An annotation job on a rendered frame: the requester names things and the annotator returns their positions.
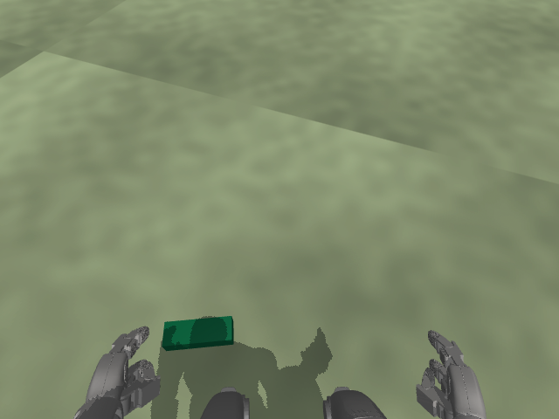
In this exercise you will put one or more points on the right robot hand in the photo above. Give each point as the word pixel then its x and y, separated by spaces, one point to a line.
pixel 461 394

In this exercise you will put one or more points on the left robot hand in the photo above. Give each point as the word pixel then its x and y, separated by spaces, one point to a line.
pixel 134 386

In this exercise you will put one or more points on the carton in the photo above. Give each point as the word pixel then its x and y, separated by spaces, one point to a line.
pixel 196 333

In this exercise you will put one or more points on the left robot arm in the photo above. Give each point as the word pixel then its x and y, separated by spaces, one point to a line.
pixel 101 408

